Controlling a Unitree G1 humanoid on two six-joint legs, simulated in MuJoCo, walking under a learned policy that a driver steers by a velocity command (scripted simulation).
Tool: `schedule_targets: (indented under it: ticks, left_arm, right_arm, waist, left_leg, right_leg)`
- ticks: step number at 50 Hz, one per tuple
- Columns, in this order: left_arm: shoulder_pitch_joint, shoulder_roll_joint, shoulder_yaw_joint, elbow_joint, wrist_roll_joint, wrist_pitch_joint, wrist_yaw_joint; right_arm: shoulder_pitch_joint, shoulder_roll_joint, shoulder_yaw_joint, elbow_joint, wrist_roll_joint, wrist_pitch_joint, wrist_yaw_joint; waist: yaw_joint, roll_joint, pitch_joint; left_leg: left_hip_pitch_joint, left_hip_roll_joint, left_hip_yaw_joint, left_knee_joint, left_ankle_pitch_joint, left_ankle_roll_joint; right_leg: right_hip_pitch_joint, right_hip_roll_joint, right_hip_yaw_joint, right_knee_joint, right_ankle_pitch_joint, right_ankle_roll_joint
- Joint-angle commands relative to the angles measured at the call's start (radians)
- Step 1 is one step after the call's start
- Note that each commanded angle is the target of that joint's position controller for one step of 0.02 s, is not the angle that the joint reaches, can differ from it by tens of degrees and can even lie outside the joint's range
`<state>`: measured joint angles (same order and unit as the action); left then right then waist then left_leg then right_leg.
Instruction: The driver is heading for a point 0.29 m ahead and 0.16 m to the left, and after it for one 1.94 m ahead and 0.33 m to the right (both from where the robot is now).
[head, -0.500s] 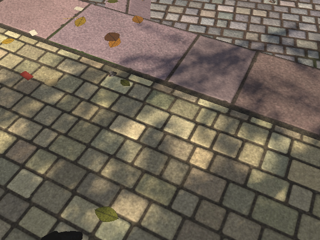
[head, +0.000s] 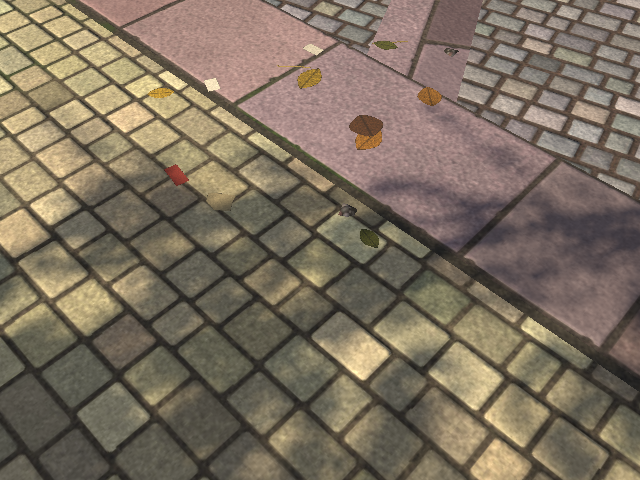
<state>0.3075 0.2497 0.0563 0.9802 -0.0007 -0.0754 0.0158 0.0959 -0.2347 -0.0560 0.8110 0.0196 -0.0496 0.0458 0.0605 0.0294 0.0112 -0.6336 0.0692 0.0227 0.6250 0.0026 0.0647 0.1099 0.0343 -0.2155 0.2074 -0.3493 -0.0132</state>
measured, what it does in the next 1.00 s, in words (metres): walks ahead: left foot, then right foot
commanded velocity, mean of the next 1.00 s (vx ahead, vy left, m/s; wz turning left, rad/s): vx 0.50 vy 0.00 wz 0.09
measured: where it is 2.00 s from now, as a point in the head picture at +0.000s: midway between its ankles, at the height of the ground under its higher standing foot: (376, 233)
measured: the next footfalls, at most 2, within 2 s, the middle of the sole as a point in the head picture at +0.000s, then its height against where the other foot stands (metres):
left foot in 0.08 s outside the picture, level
right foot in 0.56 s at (370, 458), level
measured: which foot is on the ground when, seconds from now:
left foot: up 0.00-0.06, down 0.08-0.56, up 0.58-1.00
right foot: down 0.00-0.08, up 0.10-0.54, down 0.56-1.00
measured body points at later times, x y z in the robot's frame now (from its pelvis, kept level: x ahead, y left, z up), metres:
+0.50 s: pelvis +0.29 +0.03 +0.01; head +0.32 +0.05 +0.45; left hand +0.45 +0.31 -0.08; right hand +0.41 -0.24 -0.10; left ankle +0.17 +0.10 -0.73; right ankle +0.49 -0.07 -0.71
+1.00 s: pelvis +0.57 +0.06 +0.01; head +0.61 +0.05 +0.46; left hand +0.55 +0.35 -0.11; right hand +0.84 -0.14 -0.06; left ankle +0.72 +0.21 -0.71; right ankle +0.49 -0.05 -0.73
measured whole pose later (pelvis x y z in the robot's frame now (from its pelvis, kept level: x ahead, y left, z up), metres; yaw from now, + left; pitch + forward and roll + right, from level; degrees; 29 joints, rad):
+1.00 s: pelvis +0.57 +0.06 +0.01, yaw +2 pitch +3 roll +0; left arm 0.41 0.27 0.06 0.82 -0.03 -0.04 0.01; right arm 0.02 -0.26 -0.04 0.65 0.01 -0.11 0.01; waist 0.11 0.02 0.01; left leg -0.53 0.00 -0.10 0.48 -0.02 -0.04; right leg -0.08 0.10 0.20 0.38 -0.33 -0.06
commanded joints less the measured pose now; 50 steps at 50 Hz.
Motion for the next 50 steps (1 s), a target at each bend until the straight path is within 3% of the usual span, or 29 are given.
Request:
schedule_targets:
  ticks: [1, 2, 3, 4, 5, 6, 7, 8, 9, 10, 13, 16, 19, 22, 24, 26, 27, 28, 29, 30, 31, 32, 33, 34, 37, 40, 43, 47, 50]
  left_arm:
    - [-0.003, 0.203, 0.046, -0.045, -0.009, 0.019, 0.016]
    - [-0.017, 0.214, 0.049, -0.053, -0.008, 0.027, 0.022]
    - [-0.038, 0.214, 0.047, -0.064, -0.011, 0.032, 0.025]
    - [-0.028, 0.189, 0.036, -0.089, 0.003, 0.021, 0.024]
    - [0.049, 0.039, -0.010, -0.137, 0.017, -0.017, 0.000]
    - [-0.044, 0.131, 0.007, -0.153, -0.018, -0.069, -0.023]
    - [-0.131, 0.158, 0.014, -0.184, -0.050, -0.089, -0.031]
    - [-0.145, 0.142, 0.011, -0.187, -0.039, -0.094, -0.026]
    - [-0.150, 0.153, 0.022, -0.177, -0.012, -0.085, -0.017]
    - [-0.131, 0.153, 0.028, -0.178, -0.003, -0.070, -0.017]
    - [-0.130, 0.120, 0.026, -0.199, 0.014, -0.036, -0.012]
    - [-0.249, 0.093, 0.014, -0.240, 0.018, -0.031, -0.009]
    - [-0.343, 0.081, 0.007, -0.274, 0.005, -0.038, -0.018]
    - [-0.361, 0.099, 0.006, -0.281, -0.003, -0.049, -0.036]
    - [-0.371, 0.122, 0.011, -0.291, -0.003, -0.056, -0.045]
    - [-0.330, 0.143, 0.017, -0.288, -0.005, -0.061, -0.049]
    - [-0.247, 0.165, 0.030, -0.263, -0.002, -0.063, -0.048]
    - [-0.106, 0.203, 0.045, -0.230, 0.005, -0.064, -0.047]
    - [0.035, 0.281, 0.065, -0.215, 0.015, -0.062, -0.049]
    - [0.097, 0.280, 0.069, -0.181, -0.009, -0.049, -0.063]
    - [0.068, 0.207, 0.048, -0.192, -0.034, -0.044, -0.064]
    - [0.000, 0.176, 0.038, -0.215, -0.025, -0.035, -0.059]
    - [-0.038, 0.165, 0.033, -0.228, -0.010, -0.026, -0.056]
    - [-0.056, 0.151, 0.027, -0.236, -0.004, -0.024, -0.053]
    - [-0.052, 0.145, 0.024, -0.240, -0.008, -0.021, -0.041]
    - [-0.019, 0.187, 0.040, -0.234, -0.018, -0.015, -0.020]
    - [0.028, 0.191, 0.044, -0.224, -0.025, -0.001, -0.007]
    - [0.097, 0.183, 0.044, -0.211, -0.032, 0.020, 0.001]
    - [0.086, 0.190, 0.051, -0.221, -0.030, 0.031, 0.007]
  right_arm:
    - [-0.065, -0.092, -0.025, -0.115, 0.002, -0.012, 0.020]
    - [0.027, -0.124, -0.043, -0.101, 0.004, -0.009, 0.020]
    - [0.185, -0.177, -0.073, -0.065, 0.006, -0.008, 0.012]
    - [0.338, -0.270, -0.107, -0.036, 0.003, 0.002, -0.013]
    - [0.289, -0.339, -0.113, -0.064, 0.010, -0.003, -0.019]
    - [0.329, -0.257, -0.086, -0.065, -0.005, -0.007, -0.018]
    - [0.294, -0.201, -0.073, -0.067, -0.012, -0.015, -0.022]
    - [0.223, -0.173, -0.064, -0.077, -0.009, -0.023, -0.018]
    - [0.161, -0.138, -0.053, -0.093, -0.007, -0.026, -0.020]
    - [0.129, -0.129, -0.047, -0.109, -0.015, -0.026, -0.024]
    - [0.138, -0.170, -0.056, -0.117, -0.009, -0.028, -0.038]
    - [0.176, -0.200, -0.065, -0.115, -0.003, -0.022, -0.056]
    - [0.221, -0.202, -0.067, -0.106, 0.000, -0.013, -0.059]
    - [0.270, -0.170, -0.056, -0.075, 0.000, -0.016, -0.058]
    - [0.286, -0.176, -0.055, -0.063, -0.007, -0.014, -0.059]
    - [0.279, -0.191, -0.059, -0.059, -0.013, -0.008, -0.060]
    - [0.263, -0.186, -0.055, -0.063, -0.013, -0.005, -0.062]
    - [0.253, -0.166, -0.044, -0.074, -0.020, -0.004, -0.063]
    - [0.329, -0.124, -0.028, -0.095, -0.024, -0.015, -0.064]
    - [0.388, -0.096, -0.014, -0.091, -0.021, -0.031, -0.059]
    - [0.294, -0.168, -0.025, -0.108, -0.006, -0.043, -0.053]
    - [0.188, -0.184, -0.028, -0.132, 0.001, -0.053, -0.050]
    - [0.127, -0.175, -0.027, -0.148, -0.014, -0.062, -0.050]
    - [0.121, -0.167, -0.031, -0.154, -0.029, -0.066, -0.051]
    - [0.141, -0.132, -0.029, -0.163, -0.037, -0.059, -0.054]
    - [0.053, -0.107, -0.019, -0.191, -0.035, -0.051, -0.061]
    - [-0.048, -0.087, -0.010, -0.213, -0.028, -0.058, -0.053]
    - [-0.147, -0.101, -0.012, -0.242, -0.012, -0.073, -0.036]
    - [-0.123, -0.136, -0.027, -0.242, -0.006, -0.087, -0.030]
  waist:
    - [-0.042, -0.113, 0.020]
    - [-0.096, -0.130, -0.036]
    - [-0.183, -0.111, -0.117]
    - [-0.235, 0.016, -0.220]
    - [-0.118, 0.252, -0.314]
    - [-0.185, 0.134, -0.381]
    - [-0.186, 0.087, -0.253]
    - [-0.130, -0.030, -0.149]
    - [-0.095, -0.051, -0.107]
    - [-0.064, -0.035, -0.079]
    - [-0.037, -0.018, -0.046]
    - [-0.073, 0.008, -0.015]
    - [-0.119, 0.045, -0.013]
    - [-0.142, 0.069, -0.018]
    - [-0.141, 0.082, -0.005]
    - [-0.112, 0.103, -0.004]
    - [-0.067, 0.094, -0.047]
    - [-0.006, 0.060, -0.159]
    - [0.002, -0.118, -0.313]
    - [-0.007, -0.335, -0.347]
    - [0.017, -0.227, -0.234]
    - [0.020, -0.132, -0.112]
    - [0.006, -0.063, -0.044]
    - [-0.022, -0.052, -0.024]
    - [-0.060, -0.115, -0.048]
    - [-0.043, -0.105, -0.028]
    - [-0.007, -0.115, -0.016]
    - [0.023, -0.121, -0.010]
    - [-0.011, -0.150, -0.014]
  left_leg:
    - [0.024, -0.063, 0.084, -0.005, -0.146, 0.047]
    - [0.150, -0.103, 0.106, -0.005, -0.183, 0.071]
    - [0.380, -0.138, 0.097, -0.076, -0.125, 0.109]
    - [0.694, 0.006, -0.148, -0.107, -0.126, 0.175]
    - [1.025, 0.261, -0.752, -0.240, -0.226, 0.391]
    - [1.063, 0.271, -0.825, -0.328, -0.264, 0.377]
    - [0.968, 0.231, -0.656, -0.323, -0.202, 0.321]
    - [0.796, 0.183, -0.525, -0.331, -0.093, 0.281]
    - [0.670, 0.145, -0.438, -0.344, -0.006, 0.252]
    - [0.574, 0.122, -0.401, -0.369, 0.042, 0.249]
    - [0.438, 0.093, -0.337, -0.410, 0.120, 0.253]
    - [0.373, 0.035, -0.266, -0.410, 0.081, 0.209]
    - [0.351, 0.008, -0.261, -0.388, -0.019, 0.162]
    - [0.460, 0.062, -0.284, -0.348, -0.070, 0.150]
    - [0.552, 0.110, -0.313, -0.308, -0.027, 0.142]
    - [0.619, 0.133, -0.309, -0.254, 0.138, 0.122]
    - [0.636, 0.099, -0.268, -0.158, 0.316, 0.102]
    - [0.582, 0.050, -0.212, 0.033, 0.369, 0.074]
    - [0.296, -0.066, -0.135, 0.366, 0.118, 0.005]
    - [0.008, -0.161, -0.115, 0.591, -0.536, -0.048]
    - [-0.128, -0.100, -0.170, 0.671, -0.531, -0.036]
    - [-0.158, -0.061, -0.149, 0.653, -0.438, -0.029]
    - [-0.140, -0.035, -0.128, 0.596, -0.380, -0.027]
    - [-0.096, -0.008, -0.126, 0.522, -0.336, -0.033]
    - [-0.006, 0.004, -0.102, 0.375, -0.306, -0.066]
    - [0.006, -0.014, -0.084, 0.193, -0.180, -0.103]
    - [0.074, -0.048, -0.084, 0.015, -0.008, -0.117]
    - [0.141, -0.089, -0.095, -0.109, 0.030, -0.113]
    - [0.222, -0.094, -0.106, -0.177, -0.057, -0.085]
  right_leg:
    - [0.046, -0.323, 0.030, 0.156, 1.031, -0.105]
    - [0.029, -0.314, 0.017, 0.293, 1.157, -0.092]
    - [-0.058, -0.277, -0.003, 0.502, 1.124, -0.063]
    - [-0.314, -0.225, -0.006, 0.820, 0.783, -0.021]
    - [-0.771, 0.027, 0.109, 1.200, -0.160, 0.044]
    - [-0.888, -0.008, 0.326, 1.264, -0.192, 0.011]
    - [-0.938, -0.060, 0.322, 1.225, -0.121, -0.017]
    - [-0.899, -0.107, 0.314, 1.109, -0.047, -0.021]
    - [-0.830, -0.139, 0.306, 1.011, -0.015, -0.012]
    - [-0.765, -0.153, 0.306, 0.972, 0.007, 0.000]
    - [-0.720, -0.149, 0.278, 0.821, 0.064, 0.052]
    - [-0.698, -0.112, 0.259, 0.580, 0.266, 0.080]
    - [-0.619, -0.060, 0.249, 0.389, 0.437, 0.076]
    - [-0.624, -0.073, 0.259, 0.322, 0.476, 0.047]
    - [-0.655, -0.075, 0.254, 0.301, 0.395, 0.009]
    - [-0.623, -0.059, 0.225, 0.280, 0.297, -0.037]
    - [-0.517, -0.030, 0.197, 0.249, 0.296, -0.068]
    - [-0.308, -0.077, 0.256, 0.281, 0.352, -0.119]
    - [0.050, -0.262, 0.578, 0.289, 0.342, -0.254]
    - [0.228, -0.378, 0.955, 0.129, 0.117, -0.348]
    - [0.184, -0.365, 0.971, 0.089, -0.078, -0.305]
    - [0.049, -0.329, 0.844, 0.072, -0.048, -0.266]
    - [-0.073, -0.289, 0.755, 0.054, 0.051, -0.254]
    - [-0.147, -0.258, 0.700, 0.039, 0.152, -0.246]
    - [-0.226, -0.203, 0.605, 0.010, 0.320, -0.251]
    - [-0.285, -0.178, 0.542, -0.004, 0.385, -0.244]
    - [-0.326, -0.141, 0.508, 0.010, 0.363, -0.208]
    - [-0.292, -0.153, 0.569, 0.072, 0.309, -0.191]
    - [-0.241, -0.172, 0.648, 0.147, 0.305, -0.169]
